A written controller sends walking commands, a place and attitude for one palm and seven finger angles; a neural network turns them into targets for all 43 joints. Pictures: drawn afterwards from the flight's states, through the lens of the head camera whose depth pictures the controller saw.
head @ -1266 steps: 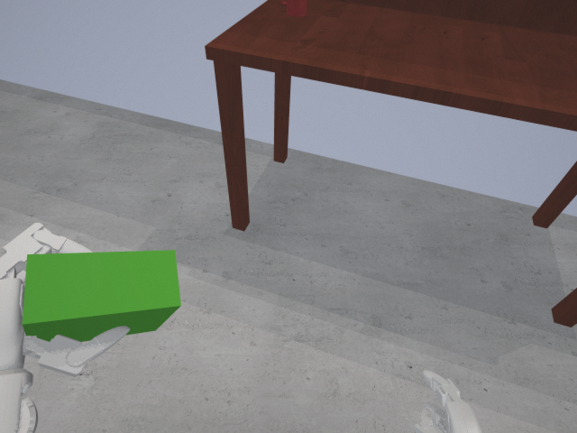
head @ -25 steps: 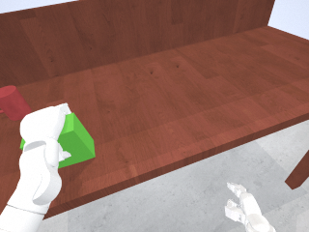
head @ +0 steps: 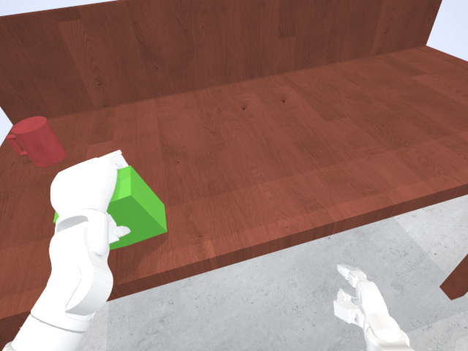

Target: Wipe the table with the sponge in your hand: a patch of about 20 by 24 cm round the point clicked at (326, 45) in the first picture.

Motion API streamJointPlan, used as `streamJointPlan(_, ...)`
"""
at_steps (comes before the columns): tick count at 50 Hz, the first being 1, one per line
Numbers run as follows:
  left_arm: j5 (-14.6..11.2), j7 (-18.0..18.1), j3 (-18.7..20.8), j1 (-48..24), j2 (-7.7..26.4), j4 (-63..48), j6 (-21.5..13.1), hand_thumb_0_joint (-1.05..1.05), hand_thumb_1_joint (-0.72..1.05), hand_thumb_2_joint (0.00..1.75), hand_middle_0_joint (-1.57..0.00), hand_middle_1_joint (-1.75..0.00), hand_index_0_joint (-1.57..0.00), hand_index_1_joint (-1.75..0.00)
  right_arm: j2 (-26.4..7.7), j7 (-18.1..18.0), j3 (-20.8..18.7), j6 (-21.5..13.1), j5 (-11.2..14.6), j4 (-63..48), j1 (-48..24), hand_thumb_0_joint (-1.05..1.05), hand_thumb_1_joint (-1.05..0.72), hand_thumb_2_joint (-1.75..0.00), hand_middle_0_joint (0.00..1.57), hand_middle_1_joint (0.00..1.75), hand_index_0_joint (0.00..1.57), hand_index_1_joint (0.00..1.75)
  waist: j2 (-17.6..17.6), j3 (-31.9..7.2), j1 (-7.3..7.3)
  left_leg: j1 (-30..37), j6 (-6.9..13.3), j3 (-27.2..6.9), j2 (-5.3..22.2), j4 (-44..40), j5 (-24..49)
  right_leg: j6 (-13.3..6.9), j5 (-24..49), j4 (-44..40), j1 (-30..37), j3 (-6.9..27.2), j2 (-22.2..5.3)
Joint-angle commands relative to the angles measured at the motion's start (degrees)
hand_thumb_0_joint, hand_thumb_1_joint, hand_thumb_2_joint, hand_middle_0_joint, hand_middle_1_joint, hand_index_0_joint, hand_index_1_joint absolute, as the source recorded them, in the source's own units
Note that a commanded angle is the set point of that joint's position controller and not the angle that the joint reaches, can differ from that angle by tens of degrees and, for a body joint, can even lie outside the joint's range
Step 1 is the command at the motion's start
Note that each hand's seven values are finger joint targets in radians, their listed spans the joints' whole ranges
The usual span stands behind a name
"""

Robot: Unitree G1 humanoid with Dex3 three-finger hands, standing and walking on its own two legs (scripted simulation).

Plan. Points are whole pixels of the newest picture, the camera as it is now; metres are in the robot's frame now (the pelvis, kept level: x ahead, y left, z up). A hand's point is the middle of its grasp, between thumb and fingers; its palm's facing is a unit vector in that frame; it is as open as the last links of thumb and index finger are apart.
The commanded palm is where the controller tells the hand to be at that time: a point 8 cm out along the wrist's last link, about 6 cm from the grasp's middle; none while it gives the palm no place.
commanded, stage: slide across to the third lane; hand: left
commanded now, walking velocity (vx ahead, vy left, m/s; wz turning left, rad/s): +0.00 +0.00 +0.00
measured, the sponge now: (123, 218) +0.28 +0.25 +0.11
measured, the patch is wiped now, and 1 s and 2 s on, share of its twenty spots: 0.80 0.95 0.95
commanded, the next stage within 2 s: wipe forward along the third lane in 0.36 s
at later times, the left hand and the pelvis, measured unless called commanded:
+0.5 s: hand (166, 190) +0.30 +0.17 +0.17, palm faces +0.22 -0.19 -0.96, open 10.2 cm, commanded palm +0.27 +0.17 +0.22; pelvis -0.01 -0.03 +0.00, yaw -2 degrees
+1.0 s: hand (173, 176) +0.34 +0.17 +0.16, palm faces +0.04 -0.04 -1.00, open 10.2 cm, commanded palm +0.31 +0.19 +0.20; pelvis +0.00 -0.07 +0.00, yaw -6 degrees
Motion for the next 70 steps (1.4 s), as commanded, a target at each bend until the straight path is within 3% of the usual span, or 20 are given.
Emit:
streamJointPlan(1,-2.4,0.0,-4.0,-17.8,-0.3,-7.7,-1.8,0.00,0.10,1.30,-1.20,-1.60,-1.20,-1.60,-3.7,-0.3,-1.9,-5.0,0.1,-10.7,-14.2,0.00,-0.90,-0.90,0.20,0.30,0.20,0.30,-6.1,-8.1,-3.10,6.2,-0.8,-4.5,2.3,-4.5,8.4,-1.8,7.4,-4.4,-2.4,3.8,-0.4)
streamJointPlan(7,-2.3,0.7,-1.8,-19.6,1.7,-6.9,-1.4,0.00,0.10,1.30,-1.20,-1.60,-1.20,-1.60,-3.7,0.3,-2.0,-4.3,-0.2,-9.9,-15.0,0.00,-0.90,-0.90,0.20,0.30,0.20,0.30,-7.2,-8.7,-1.96,5.9,-1.2,-3.8,2.2,-5.5,9.0,-1.8,8.1,-5.0,-0.3,4.1,-0.4)
streamJointPlan(9,-1.9,1.5,3.4,-19.9,7.2,-6.2,-0.7,0.00,0.10,1.30,-1.20,-1.60,-1.20,-1.60,-3.9,0.2,-1.9,-3.8,-0.2,-9.8,-15.7,0.00,-0.90,-0.90,0.20,0.30,0.20,0.30,-8.4,-8.7,-1.25,5.4,-1.2,-3.7,2.4,-6.0,8.1,-2.2,7.2,-5.3,0.6,6.3,0.0)
streamJointPlan(10,-1.9,1.6,0.2,-22.9,3.8,-6.9,-0.5,0.00,0.10,1.30,-1.20,-1.60,-1.20,-1.60,-3.3,0.2,-1.4,-3.8,-0.2,-10.3,-16.0,0.00,-0.90,-0.90,0.20,0.30,0.20,0.30,-8.2,-9.3,-1.64,5.3,-1.2,-2.9,2.0,-5.7,9.2,-1.9,8.1,-5.1,0.9,4.9,-0.5)
streamJointPlan(19,-2.3,2.4,2.0,-26.7,6.5,-2.3,0.7,0.00,0.10,1.30,-1.20,-1.60,-1.20,-1.60,-3.5,-0.1,-1.6,-2.4,0.0,-9.6,-16.5,0.00,-0.90,-0.90,0.20,0.30,0.20,0.30,-5.2,-8.4,-1.89,5.2,-1.2,-1.7,1.7,-6.0,7.1,-2.1,5.4,-7.5,1.1,8.8,-0.8)
streamJointPlan(23,-2.4,1.9,-1.5,-25.9,2.9,-0.7,1.1,0.00,0.10,1.30,-1.20,-1.60,-1.20,-1.60,-3.7,0.1,-2.1,-2.3,-0.1,-9.1,-16.6,0.00,-0.90,-0.90,0.20,0.30,0.20,0.30,-6.6,-9.3,-2.41,5.0,-0.9,-0.8,1.3,-4.7,8.7,-1.3,9.1,-7.5,2.3,8.9,-1.5)
streamJointPlan(24,-2.2,2.1,1.3,-27.3,6.1,-0.1,1.0,0.00,0.10,1.30,-1.20,-1.60,-1.20,-1.60,-3.8,-0.2,-2.0,-2.5,0.1,-9.2,-16.7,0.00,-0.90,-0.90,0.20,0.30,0.20,0.30,-7.7,-8.9,-2.52,4.9,-0.9,-1.1,1.3,-4.7,7.6,-1.5,7.0,-8.2,1.9,10.4,-1.4)
streamJointPlan(27,-1.6,1.8,-0.5,-30.5,4.9,6.8,1.5,0.00,0.10,1.30,-1.20,-1.60,-1.20,-1.60,-4.2,-0.9,-2.2,-2.8,0.0,-7.6,-15.9,0.00,-0.90,-0.90,0.20,0.30,0.20,0.30,-8.7,-6.5,-3.46,3.6,-0.8,-0.4,1.0,-4.2,5.9,-1.0,5.1,-9.4,0.4,11.0,-2.1)
streamJointPlan(29,-1.0,1.6,3.4,-30.8,9.8,8.3,1.7,0.00,0.10,1.30,-1.20,-1.60,-1.20,-1.60,-4.6,-1.3,-2.2,-2.8,-0.1,-7.8,-16.0,0.00,-0.90,-0.90,0.20,0.30,0.20,0.30,-9.5,-7.6,-2.70,2.8,-0.9,-0.5,0.8,-3.3,6.2,-1.2,5.9,-9.5,2.1,14.2,-2.6)
streamJointPlan(32,-0.1,0.6,1.5,-32.1,8.3,12.5,2.1,0.00,0.10,1.30,-1.20,-1.60,-1.20,-1.60,-4.9,-1.6,-2.4,-2.8,-0.4,-6.8,-15.5,0.00,-0.90,-0.90,0.20,0.30,0.20,0.30,-10.0,-8.7,-3.27,1.7,-0.9,0.1,0.5,-2.2,8.0,-0.6,11.2,-8.5,3.9,14.3,-3.4)
streamJointPlan(34,0.1,0.0,4.8,-30.4,12.0,13.6,2.3,0.00,0.10,1.30,-1.20,-1.60,-1.20,-1.60,-5.2,-1.6,-2.4,-2.6,-0.3,-7.0,-16.0,0.00,-0.90,-0.90,0.20,0.30,0.20,0.30,-9.6,-9.0,-2.47,0.9,-1.0,-0.2,0.5,-2.0,8.0,-0.7,11.9,-8.3,4.7,16.0,-3.5)
streamJointPlan(37,0.5,-1.6,1.9,-31.0,9.1,16.1,2.5,0.00,0.10,1.30,-1.20,-1.60,-1.20,-1.60,-5.3,-1.5,-2.6,-2.5,-0.3,-6.6,-15.5,0.00,-0.90,-0.90,0.20,0.30,0.20,0.30,-9.2,-8.5,-3.23,0.3,-0.8,0.2,0.6,-1.6,8.9,-0.1,16.3,-7.3,4.7,14.6,-3.8)
streamJointPlan(39,1.1,-2.3,4.7,-31.1,12.8,18.4,2.5,0.00,0.10,1.30,-1.20,-1.60,-1.20,-1.60,-5.6,-1.5,-2.6,-2.5,-0.3,-6.5,-15.5,0.00,-0.90,-0.90,0.20,0.30,0.20,0.30,-9.5,-8.3,-2.97,-0.8,-0.8,-0.4,0.5,-1.1,8.4,-0.2,16.0,-7.2,5.1,16.5,-4.0)
streamJointPlan(42,1.8,-3.7,2.4,-32.5,11.3,19.9,1.6,0.00,0.10,1.30,-1.20,-1.60,-1.20,-1.60,-5.6,-1.6,-2.7,-2.8,-0.5,-6.4,-15.1,0.00,-0.90,-0.90,0.20,0.30,0.20,0.30,-10.3,-8.6,-3.52,-2.0,-0.6,-0.4,0.3,-0.1,7.4,0.5,17.4,-6.8,5.4,16.4,-4.6)
streamJointPlan(44,2.7,-4.1,5.7,-33.5,15.9,22.4,1.0,0.00,0.10,1.30,-1.20,-1.60,-1.20,-1.60,-6.1,-1.8,-2.9,-3.0,-0.5,-5.8,-14.8,0.00,-0.90,-0.90,0.20,0.30,0.20,0.30,-10.2,-8.5,-3.31,-2.7,-0.6,-1.3,0.2,0.1,6.4,0.1,15.5,-7.1,5.1,18.6,-4.6)
streamJointPlan(49,0.2,-4.4,9.9,-30.2,18.5,24.7,-3.4,0.00,0.10,1.30,-1.20,-1.60,-1.20,-1.60,-6.2,-2.2,-3.0,-4.1,-0.9,-5.6,-13.2,0.00,-0.90,-0.90,0.20,0.30,0.20,0.30,-11.8,-9.7,-2.83,-6.1,-0.9,-2.9,-0.2,2.5,3.4,2.6,20.6,-5.7,7.6,21.4,-6.3)
streamJointPlan(53,0.2,-4.6,10.6,-27.9,18.6,27.0,-5.9,0.00,0.10,1.30,-1.20,-1.60,-1.20,-1.60,-6.3,-2.2,-3.1,-4.1,-1.2,-5.2,-12.1,0.00,-0.90,-0.90,0.20,0.30,0.20,0.30,-11.8,-8.1,-2.96,-8.4,-0.9,-3.3,-0.6,3.8,0.8,3.6,22.5,-4.8,6.0,20.2,-6.6)
streamJointPlan(59,0.0,-4.3,12.7,-29.1,21.9,32.4,-8.2,0.00,0.10,1.30,-1.20,-1.60,-1.20,-1.60,-7.1,-2.8,-3.9,-4.6,-1.0,-5.2,-9.4,0.00,-0.90,-0.90,0.20,0.30,0.20,0.30,-12.7,-5.5,-3.94,-10.2,-0.4,-3.8,-0.9,4.7,-0.6,2.7,12.2,-6.3,0.9,21.5,-5.8)
streamJointPlan(65,0.5,-4.3,10.8,-29.3,19.2,34.4,-7.8,0.00,0.10,1.30,-1.20,-1.60,-1.20,-1.60,-7.5,-2.4,-4.3,-3.6,-1.0,-4.9,-6.7,0.00,-0.90,-0.90,0.20,0.30,0.20,0.30,-10.8,-11.6,-4.44,-10.6,-0.1,-3.3,-1.0,5.0,3.8,4.0,28.2,-2.5,5.4,18.7,-6.4)
streamJointPlan(70,0.8,-4.9,10.6,-30.3,19.8,35.7,-8.1,0.00,0.10,1.30,-1.20,-1.60,-1.20,-1.60,-7.9,-2.1,-4.3,-2.7,-0.7,-4.5,-5.2,0.00,-0.90,-0.90,0.20,0.30,0.20,0.30,-12.6,-11.2,-5.24,-11.6,0.1,-3.0,-0.8,4.1,3.1,3.3,29.2,-1.9,5.3,17.1,-5.8)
